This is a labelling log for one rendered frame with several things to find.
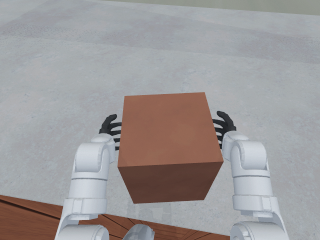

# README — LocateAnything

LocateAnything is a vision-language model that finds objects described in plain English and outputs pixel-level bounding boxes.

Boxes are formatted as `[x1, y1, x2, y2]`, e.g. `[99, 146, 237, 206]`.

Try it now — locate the robot right hand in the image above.
[212, 111, 237, 149]

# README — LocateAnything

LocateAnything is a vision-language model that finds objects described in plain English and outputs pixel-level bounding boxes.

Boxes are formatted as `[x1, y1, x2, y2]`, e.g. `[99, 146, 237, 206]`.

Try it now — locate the left robot forearm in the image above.
[54, 133, 116, 240]

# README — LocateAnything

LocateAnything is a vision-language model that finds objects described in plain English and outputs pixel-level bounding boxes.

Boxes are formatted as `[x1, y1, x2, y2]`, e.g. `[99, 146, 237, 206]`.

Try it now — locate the left robot thigh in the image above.
[122, 224, 155, 240]

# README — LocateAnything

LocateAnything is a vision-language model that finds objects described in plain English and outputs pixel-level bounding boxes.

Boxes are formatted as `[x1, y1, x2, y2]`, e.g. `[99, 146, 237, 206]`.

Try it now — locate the right robot forearm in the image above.
[222, 130, 290, 240]

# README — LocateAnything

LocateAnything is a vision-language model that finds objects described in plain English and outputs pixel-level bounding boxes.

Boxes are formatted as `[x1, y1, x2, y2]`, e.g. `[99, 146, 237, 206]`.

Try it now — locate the robot right upper arm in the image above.
[230, 221, 289, 240]

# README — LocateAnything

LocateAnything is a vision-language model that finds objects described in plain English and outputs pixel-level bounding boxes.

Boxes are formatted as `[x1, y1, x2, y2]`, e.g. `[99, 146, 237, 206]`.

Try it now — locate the carton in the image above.
[117, 92, 224, 204]

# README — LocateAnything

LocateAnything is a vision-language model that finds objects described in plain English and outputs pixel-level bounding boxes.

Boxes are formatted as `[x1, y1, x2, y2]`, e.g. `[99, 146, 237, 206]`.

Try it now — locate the robot left upper arm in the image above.
[56, 224, 110, 240]

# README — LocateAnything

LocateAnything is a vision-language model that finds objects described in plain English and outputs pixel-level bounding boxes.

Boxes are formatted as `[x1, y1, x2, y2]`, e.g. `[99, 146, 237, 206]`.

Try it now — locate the robot left hand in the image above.
[99, 114, 122, 151]

